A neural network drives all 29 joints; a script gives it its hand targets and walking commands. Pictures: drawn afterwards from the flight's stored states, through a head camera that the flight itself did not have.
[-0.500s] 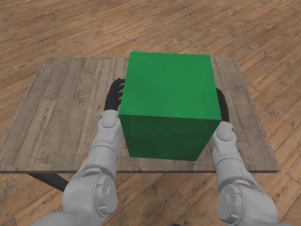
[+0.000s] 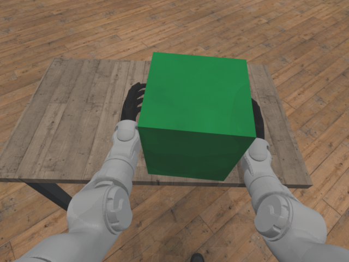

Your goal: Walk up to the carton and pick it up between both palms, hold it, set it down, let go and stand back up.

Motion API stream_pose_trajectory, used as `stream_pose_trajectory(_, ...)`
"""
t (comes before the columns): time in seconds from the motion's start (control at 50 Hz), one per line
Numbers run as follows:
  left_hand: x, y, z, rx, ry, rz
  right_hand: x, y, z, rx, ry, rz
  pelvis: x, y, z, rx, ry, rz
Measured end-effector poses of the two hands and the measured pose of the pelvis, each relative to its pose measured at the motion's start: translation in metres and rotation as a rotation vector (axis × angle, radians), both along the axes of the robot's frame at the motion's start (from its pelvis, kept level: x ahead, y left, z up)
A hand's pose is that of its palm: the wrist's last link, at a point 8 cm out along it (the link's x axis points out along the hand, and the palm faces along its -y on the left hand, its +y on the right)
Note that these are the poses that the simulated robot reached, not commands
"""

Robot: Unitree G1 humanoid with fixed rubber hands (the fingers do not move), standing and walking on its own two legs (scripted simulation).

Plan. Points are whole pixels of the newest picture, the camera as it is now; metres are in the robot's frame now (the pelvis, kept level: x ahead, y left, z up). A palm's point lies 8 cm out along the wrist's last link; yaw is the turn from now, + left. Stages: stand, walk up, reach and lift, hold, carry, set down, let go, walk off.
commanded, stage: reach and lift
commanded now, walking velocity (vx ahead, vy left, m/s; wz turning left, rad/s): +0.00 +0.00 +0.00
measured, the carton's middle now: (191, 122) +0.42 -0.02 +0.05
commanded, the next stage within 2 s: none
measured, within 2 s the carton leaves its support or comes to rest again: neither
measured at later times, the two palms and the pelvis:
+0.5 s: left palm (128, 106) +0.43 +0.13 +0.09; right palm (252, 122) +0.41 -0.16 +0.07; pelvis +0.02 -0.01 +0.00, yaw +1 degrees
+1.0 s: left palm (109, 78) +0.40 +0.15 +0.20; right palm (266, 97) +0.38 -0.15 +0.18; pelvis +0.01 +0.02 +0.00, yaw +2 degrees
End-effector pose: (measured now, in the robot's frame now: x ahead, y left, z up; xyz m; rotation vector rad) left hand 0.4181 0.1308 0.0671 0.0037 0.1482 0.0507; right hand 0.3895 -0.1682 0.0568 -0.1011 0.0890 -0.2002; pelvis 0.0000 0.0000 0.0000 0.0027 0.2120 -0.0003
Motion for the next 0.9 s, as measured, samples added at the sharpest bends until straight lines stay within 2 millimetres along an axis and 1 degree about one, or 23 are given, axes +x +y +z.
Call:
stream_pose_trajectory(0.1,0.004,-0.008,0.001,0.006,0.025,-0.006,0.001,-0.007,-0.004,0.008,0.025,-0.007,-0.004,-0.005,-0.001,0.008,0.020,-0.006)
stream_pose_trajectory(0.22,0.010,-0.013,0.002,0.014,0.051,-0.004,0.006,-0.012,-0.011,0.030,0.048,-0.008,0.000,-0.009,-0.002,0.008,0.040,-0.009)
stream_pose_trajectory(0.34,0.011,-0.009,0.004,0.020,0.054,0.012,0.012,-0.008,-0.010,0.039,0.051,0.010,0.010,-0.010,-0.002,-0.001,0.037,-0.002)
stream_pose_trajectory(0.44,0.011,-0.001,0.012,0.022,0.044,0.027,0.017,-0.001,-0.001,0.049,0.043,0.025,0.017,-0.008,-0.002,-0.010,0.017,0.017)
stream_pose_trajectory(0.5,0.012,0.003,0.021,0.021,0.032,0.031,0.019,0.003,0.010,0.056,0.032,0.029,0.020,-0.006,-0.002,-0.014,-0.001,0.029)
stream_pose_trajectory(0.54,0.013,0.005,0.029,0.019,0.019,0.031,0.021,0.005,0.021,0.065,0.019,0.029,0.022,-0.004,-0.001,-0.017,-0.016,0.036)
stream_pose_trajectory(0.66,0.015,0.010,0.067,0.014,-0.006,0.026,0.022,0.009,0.063,0.095,-0.002,0.021,0.022,0.004,0.001,-0.022,-0.094,0.045)
stream_pose_trajectory(0.74,0.012,0.011,0.094,0.015,0.007,0.024,0.018,0.011,0.090,0.106,0.013,0.014,0.020,0.008,0.002,-0.023,-0.169,0.040)
stream_pose_trajectory(0.8,0.008,0.013,0.110,0.012,0.019,0.024,0.014,0.013,0.107,0.104,0.027,0.012,0.017,0.011,0.003,-0.023,-0.225,0.032)
stream_pose_trajectory(0.86,0.002,0.016,0.123,0.012,0.015,0.026,0.009,0.015,0.119,0.101,0.023,0.015,0.015,0.014,0.004,-0.025,-0.272,0.028)
stream_pose_trajectory(0.9,-0.003,0.018,0.128,0.013,0.011,0.028,0.005,0.017,0.124,0.100,0.019,0.018,0.013,0.015,0.004,-0.025,-0.298,0.027)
